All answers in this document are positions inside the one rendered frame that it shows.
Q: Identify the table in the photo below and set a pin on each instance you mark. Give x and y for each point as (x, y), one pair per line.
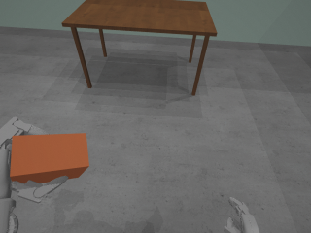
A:
(154, 16)

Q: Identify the robot left hand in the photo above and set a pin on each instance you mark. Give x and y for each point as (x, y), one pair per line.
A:
(31, 190)

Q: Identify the robot right hand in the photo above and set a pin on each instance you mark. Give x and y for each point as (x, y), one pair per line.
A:
(245, 224)

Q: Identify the left robot forearm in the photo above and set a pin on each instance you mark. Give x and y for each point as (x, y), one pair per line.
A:
(8, 220)

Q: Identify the sponge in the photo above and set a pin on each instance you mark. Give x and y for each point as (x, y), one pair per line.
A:
(43, 158)

